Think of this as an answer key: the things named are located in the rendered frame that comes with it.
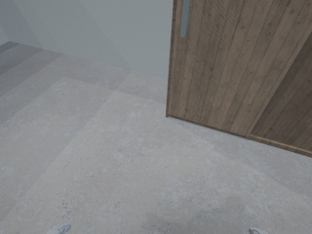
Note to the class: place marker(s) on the wardrobe door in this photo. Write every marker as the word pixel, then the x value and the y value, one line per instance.
pixel 287 118
pixel 233 58

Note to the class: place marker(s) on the left robot hand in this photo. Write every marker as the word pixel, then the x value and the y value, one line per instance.
pixel 60 229

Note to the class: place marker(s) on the handle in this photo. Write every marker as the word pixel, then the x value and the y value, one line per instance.
pixel 184 18

